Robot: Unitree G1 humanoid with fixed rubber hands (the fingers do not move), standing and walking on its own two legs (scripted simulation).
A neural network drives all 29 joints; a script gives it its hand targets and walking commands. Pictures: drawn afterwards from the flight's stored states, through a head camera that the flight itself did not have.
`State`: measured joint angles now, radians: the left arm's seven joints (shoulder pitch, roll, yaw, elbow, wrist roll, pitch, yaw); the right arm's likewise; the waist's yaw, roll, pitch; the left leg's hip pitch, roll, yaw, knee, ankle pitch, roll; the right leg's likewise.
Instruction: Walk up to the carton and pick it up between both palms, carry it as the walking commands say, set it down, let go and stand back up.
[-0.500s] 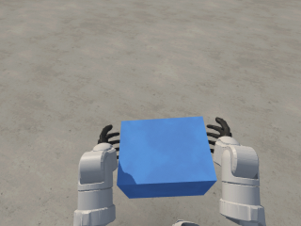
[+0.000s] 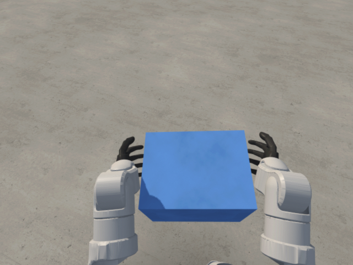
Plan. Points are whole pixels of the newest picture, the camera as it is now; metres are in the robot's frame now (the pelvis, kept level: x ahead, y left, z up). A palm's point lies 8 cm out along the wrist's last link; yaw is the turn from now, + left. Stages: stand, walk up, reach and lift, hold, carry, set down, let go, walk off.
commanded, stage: carry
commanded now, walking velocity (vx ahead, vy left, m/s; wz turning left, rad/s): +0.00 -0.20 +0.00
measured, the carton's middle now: (195, 179) +0.31 -0.02 +0.00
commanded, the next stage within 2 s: none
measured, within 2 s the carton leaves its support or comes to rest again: neither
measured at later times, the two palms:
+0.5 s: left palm (202, 205) +0.21 -0.02 +0.08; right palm out of the picture +0.19 -0.32 +0.08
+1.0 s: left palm (297, 264) +0.11 -0.16 +0.08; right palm out of the picture +0.10 -0.46 +0.08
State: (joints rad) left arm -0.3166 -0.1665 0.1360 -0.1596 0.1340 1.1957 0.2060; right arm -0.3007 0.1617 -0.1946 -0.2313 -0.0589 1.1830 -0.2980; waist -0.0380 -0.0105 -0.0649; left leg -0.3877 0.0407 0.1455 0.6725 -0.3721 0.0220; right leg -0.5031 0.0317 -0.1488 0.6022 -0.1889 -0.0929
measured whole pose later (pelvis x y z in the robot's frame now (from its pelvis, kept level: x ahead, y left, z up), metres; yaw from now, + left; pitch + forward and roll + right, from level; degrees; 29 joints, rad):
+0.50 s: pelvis -0.09 -0.14 +0.01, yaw -1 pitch +4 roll +0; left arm -0.34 -0.17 0.13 -0.12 0.12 1.20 0.23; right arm -0.28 0.16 -0.21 -0.23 -0.06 1.19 -0.29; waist -0.04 0.01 -0.04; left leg -0.49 0.06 0.13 0.94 -0.51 -0.04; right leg -0.48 -0.02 -0.12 0.59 -0.18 -0.06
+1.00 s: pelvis -0.19 -0.29 +0.01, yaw +0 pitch +4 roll +1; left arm -0.34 -0.17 0.13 -0.11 0.10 1.20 0.26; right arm -0.28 0.16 -0.22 -0.21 -0.09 1.19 -0.26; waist -0.01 0.02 -0.04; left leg -0.54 0.09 0.10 1.03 -0.53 -0.05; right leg -0.45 -0.05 -0.12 0.58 -0.19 -0.04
